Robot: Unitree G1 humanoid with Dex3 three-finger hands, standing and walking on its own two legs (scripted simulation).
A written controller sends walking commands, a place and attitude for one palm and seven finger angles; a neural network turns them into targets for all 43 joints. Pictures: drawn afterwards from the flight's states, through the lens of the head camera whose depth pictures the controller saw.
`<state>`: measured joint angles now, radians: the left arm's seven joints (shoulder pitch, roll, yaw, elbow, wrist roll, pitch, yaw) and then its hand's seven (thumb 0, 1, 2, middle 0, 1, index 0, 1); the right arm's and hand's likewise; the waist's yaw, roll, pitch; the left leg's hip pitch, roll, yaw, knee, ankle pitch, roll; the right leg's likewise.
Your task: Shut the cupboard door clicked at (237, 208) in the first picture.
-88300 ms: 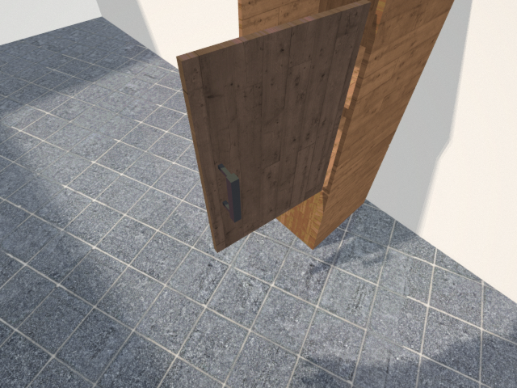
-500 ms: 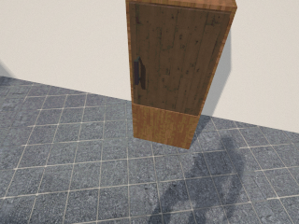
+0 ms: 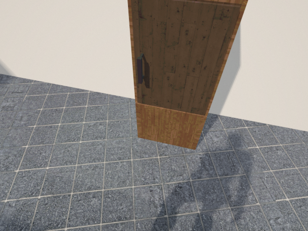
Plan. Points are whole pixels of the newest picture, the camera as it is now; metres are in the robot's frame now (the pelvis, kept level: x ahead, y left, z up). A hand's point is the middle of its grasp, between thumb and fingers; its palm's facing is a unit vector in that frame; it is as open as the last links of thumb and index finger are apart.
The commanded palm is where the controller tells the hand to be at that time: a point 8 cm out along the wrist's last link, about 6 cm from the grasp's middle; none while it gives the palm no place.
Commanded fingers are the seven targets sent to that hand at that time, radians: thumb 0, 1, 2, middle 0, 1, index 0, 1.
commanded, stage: look to check the result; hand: left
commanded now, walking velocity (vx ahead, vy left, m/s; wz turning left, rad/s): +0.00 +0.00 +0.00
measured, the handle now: (141, 68) +0.86 +0.11 -0.08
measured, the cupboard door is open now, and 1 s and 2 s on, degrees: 0 0 0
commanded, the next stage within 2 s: stand and wait in 0.22 s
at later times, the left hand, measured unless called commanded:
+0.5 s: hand out of the picture +0.02 +0.18 -0.17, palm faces +0.02 -0.98 -0.21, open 7.4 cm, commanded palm none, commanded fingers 0.00 0.90 0.90 -0.20 -0.30 -0.20 -0.30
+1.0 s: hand out of the picture +0.05 +0.20 -0.17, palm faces +0.02 -0.97 -0.24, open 7.4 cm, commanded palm none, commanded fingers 0.00 0.90 0.90 -0.20 -0.30 -0.20 -0.30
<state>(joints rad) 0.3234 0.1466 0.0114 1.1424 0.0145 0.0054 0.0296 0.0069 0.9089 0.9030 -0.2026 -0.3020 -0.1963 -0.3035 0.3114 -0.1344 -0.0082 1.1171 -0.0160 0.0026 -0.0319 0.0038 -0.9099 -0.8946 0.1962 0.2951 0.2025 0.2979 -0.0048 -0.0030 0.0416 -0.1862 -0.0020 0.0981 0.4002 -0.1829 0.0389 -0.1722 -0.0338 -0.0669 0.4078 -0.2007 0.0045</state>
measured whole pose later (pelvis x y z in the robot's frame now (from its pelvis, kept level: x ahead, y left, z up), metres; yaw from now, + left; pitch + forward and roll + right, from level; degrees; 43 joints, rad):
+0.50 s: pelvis +0.01 +0.00 +0.00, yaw +0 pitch -2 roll +0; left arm 0.25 0.19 0.01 1.13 0.01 0.00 0.02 0.01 0.91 0.90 -0.20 -0.30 -0.20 -0.30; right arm 0.25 -0.18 -0.01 1.12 -0.02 0.00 -0.03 0.00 -0.91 -0.89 0.20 0.30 0.20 0.30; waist 0.00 -0.01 0.05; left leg -0.15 0.00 0.09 0.37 -0.19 0.03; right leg -0.13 -0.03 -0.07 0.37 -0.21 0.00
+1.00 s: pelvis +0.03 +0.00 +0.00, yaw +1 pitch -2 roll +0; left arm 0.21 0.23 0.01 1.14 0.01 0.00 0.02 0.01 0.91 0.90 -0.20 -0.30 -0.20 -0.30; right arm 0.19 -0.23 0.00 1.12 -0.02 -0.01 -0.02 0.00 -0.91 -0.89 0.20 0.30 0.20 0.30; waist 0.00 -0.01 0.05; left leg -0.11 -0.01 0.08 0.34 -0.20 0.03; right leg -0.09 -0.03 -0.08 0.34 -0.22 0.00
